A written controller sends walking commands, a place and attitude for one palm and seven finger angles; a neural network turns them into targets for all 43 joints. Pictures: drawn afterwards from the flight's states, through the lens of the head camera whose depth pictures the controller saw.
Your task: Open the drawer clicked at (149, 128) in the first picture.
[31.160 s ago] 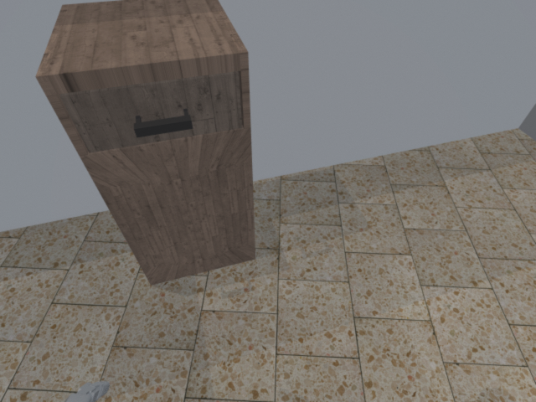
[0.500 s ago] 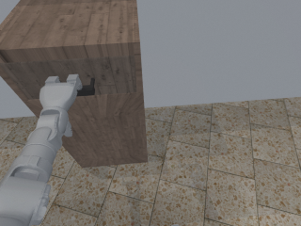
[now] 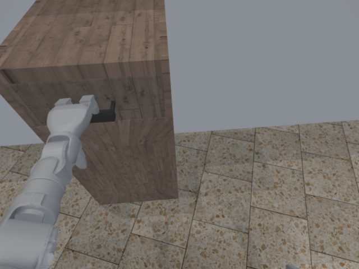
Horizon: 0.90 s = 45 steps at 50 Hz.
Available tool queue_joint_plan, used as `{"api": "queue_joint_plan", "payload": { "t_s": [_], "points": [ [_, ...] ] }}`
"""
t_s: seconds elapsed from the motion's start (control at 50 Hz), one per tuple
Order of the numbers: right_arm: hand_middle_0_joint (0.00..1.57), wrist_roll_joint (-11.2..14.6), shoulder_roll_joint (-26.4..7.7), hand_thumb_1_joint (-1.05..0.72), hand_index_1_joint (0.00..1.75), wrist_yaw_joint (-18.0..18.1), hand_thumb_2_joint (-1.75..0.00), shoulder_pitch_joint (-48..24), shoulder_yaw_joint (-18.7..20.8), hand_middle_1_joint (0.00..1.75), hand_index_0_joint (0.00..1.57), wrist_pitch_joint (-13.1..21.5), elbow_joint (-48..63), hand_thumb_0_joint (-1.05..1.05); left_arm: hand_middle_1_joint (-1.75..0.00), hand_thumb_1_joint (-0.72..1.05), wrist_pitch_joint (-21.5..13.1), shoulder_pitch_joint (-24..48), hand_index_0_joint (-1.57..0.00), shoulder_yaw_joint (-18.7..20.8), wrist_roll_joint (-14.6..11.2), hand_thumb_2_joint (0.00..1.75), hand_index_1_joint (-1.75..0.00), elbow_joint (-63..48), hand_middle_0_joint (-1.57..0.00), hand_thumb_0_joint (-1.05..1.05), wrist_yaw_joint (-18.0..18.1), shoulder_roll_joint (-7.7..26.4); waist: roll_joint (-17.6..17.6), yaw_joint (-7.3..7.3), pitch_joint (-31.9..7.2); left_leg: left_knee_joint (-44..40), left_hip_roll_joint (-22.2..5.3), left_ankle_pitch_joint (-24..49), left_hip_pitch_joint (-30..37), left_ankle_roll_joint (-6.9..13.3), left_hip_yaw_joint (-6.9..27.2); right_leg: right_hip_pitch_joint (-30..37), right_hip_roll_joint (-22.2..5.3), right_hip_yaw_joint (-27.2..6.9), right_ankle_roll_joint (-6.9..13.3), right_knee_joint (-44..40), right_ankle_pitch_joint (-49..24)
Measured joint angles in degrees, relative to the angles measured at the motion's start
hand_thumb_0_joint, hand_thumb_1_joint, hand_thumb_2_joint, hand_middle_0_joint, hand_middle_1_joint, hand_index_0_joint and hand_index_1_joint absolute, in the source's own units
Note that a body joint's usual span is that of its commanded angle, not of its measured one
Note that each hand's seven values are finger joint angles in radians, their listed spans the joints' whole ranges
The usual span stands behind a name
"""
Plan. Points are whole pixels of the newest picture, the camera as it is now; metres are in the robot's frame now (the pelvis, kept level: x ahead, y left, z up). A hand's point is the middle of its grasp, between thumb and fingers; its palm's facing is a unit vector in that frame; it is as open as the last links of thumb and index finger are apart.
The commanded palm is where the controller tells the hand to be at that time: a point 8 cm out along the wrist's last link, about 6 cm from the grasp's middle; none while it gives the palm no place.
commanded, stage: lift the fingers back up to retry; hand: left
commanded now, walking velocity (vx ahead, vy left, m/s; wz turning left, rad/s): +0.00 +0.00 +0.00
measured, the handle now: (91, 111) +0.51 +0.26 +0.04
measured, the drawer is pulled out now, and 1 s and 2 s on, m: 0.00 0.00 0.00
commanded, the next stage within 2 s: re-aim the fingers above the handle in 0.48 s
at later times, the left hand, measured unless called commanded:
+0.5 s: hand (73, 123) +0.42 +0.26 +0.09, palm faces -0.03 -0.05 -1.00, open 13.9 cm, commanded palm +0.39 +0.26 +0.15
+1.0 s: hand (77, 128) +0.40 +0.25 +0.09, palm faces -0.03 -0.05 -1.00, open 13.8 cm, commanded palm +0.39 +0.26 +0.16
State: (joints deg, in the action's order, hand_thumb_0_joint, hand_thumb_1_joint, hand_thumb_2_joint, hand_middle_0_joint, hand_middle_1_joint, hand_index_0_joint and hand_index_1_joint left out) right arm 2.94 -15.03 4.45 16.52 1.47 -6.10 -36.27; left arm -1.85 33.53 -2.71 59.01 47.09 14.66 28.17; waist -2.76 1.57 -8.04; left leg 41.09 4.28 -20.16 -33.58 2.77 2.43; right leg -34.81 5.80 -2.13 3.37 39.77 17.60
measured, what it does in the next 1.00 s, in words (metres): stands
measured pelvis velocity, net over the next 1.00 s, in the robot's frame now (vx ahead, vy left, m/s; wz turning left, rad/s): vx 0.02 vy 0.02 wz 0.03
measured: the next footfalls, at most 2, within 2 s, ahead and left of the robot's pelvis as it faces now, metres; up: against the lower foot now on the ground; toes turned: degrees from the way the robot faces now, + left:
none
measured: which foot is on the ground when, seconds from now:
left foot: down 0.00-1.00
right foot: down 0.00-1.00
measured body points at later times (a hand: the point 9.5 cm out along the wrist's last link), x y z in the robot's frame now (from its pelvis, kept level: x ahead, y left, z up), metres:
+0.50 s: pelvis +0.03 +0.02 +0.01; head +0.06 +0.00 +0.46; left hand +0.42 +0.26 +0.15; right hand +0.18 -0.23 -0.10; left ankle -0.01 +0.09 -0.71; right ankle +0.01 -0.08 -0.71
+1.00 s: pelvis +0.02 +0.02 +0.01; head +0.05 +0.00 +0.46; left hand +0.40 +0.25 +0.14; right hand +0.16 -0.23 -0.11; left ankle -0.01 +0.09 -0.71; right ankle +0.01 -0.08 -0.71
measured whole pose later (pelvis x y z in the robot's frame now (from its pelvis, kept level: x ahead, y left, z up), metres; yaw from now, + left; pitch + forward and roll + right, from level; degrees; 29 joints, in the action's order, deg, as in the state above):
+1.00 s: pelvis +0.02 +0.02 +0.01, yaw +2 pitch +8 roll -1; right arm 2.5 -14.8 3.7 12.5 1.2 -8.1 -37.1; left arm 0.5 27.4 -8.6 55.0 28.8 3.6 26.5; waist -3.5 -1.3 -5.9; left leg 35.5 5.8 -19.2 -24.1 4.0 3.8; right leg -24.9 4.0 -1.4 2.3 34.3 17.7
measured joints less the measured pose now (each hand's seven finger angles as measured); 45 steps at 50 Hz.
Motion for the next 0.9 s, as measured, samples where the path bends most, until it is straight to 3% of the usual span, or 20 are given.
{"api": "queue_joint_plan", "payload": {
  "t_s": [0.22,0.42,0.52,0.68,0.78,0.9],
  "points": [
    [0.20,0.2,0.0,-0.91,0.30,-0.4,-0.90,-1.6,0.4,0.30,0.20,0.0,-0.8,0.01,-1.22,-0.49,2.3,-3.2,-0.32,-1.0,-1.4,0.30,-1.20,-8.1,-0.33,0.00,-1.7,-0.6,-0.6,-1.10,0.6,-3.4,0.6,0.0,5.5,0.8,0.1,5.5,-0.7,-0.4,-0.6,-3.3,0.3],
    [0.20,0.5,0.0,-0.91,0.30,-1.2,-0.90,-4.1,-0.5,0.30,0.20,-1.6,0.5,0.01,-1.20,-0.49,7.2,-4.0,-0.32,-3.7,-3.5,0.30,-1.20,-14.3,-0.32,0.00,-8.3,-1.2,-1.2,-2.32,0.7,-6.7,1.3,0.6,9.8,1.4,0.4,9.8,-1.5,-0.5,-1.2,-6.1,0.3],
    [0.20,0.1,0.3,-0.91,0.30,-1.5,-0.90,-5.2,-0.8,0.30,0.20,-2.3,1.3,0.01,-1.20,-0.49,6.2,-5.9,-0.32,-4.6,-3.5,0.30,-1.20,-17.0,-0.31,0.00,-10.9,-2.1,-0.8,-2.86,1.3,-7.0,1.5,0.7,10.3,1.5,0.7,10.4,-1.8,-0.2,-1.3,-6.3,0.4],
    [0.20,-0.8,0.9,-0.91,0.30,-1.3,-0.90,-6.3,-0.5,0.30,0.20,-1.7,0.3,0.01,-1.20,-0.49,2.0,-7.8,-0.32,-2.9,-2.4,0.30,-1.20,-19.8,-0.32,0.00,-8.0,-1.6,-0.5,-3.64,2.0,-6.0,1.4,0.4,9.5,1.3,0.7,9.7,-1.6,-0.1,-1.2,-5.6,0.6],
    [0.20,-0.5,0.9,-0.91,0.30,-1.5,-0.90,-5.7,-0.5,0.30,0.20,-1.7,-0.6,0.01,-1.20,-0.49,4.9,-6.4,-0.32,-1.7,-2.8,0.30,-1.20,-17.6,-0.32,0.00,-7.0,-0.1,-0.8,-3.85,1.8,-6.1,1.4,0.6,9.2,1.3,0.8,9.4,-1.6,0.0,-1.1,-5.8,0.3],
    [0.20,-0.2,0.3,-0.91,0.30,-1.3,-0.90,-4.2,-0.4,0.30,0.20,-2.3,-0.8,0.01,-1.20,-0.49,6.7,-6.0,-0.32,-4.6,-4.2,0.30,-1.20,-17.2,-0.31,0.00,-10.6,-0.3,-1.1,-3.51,1.8,-6.2,1.6,1.0,9.5,1.3,1.5,10.1,-1.9,0.8,-1.1,-6.1,0.0]
  ]
}}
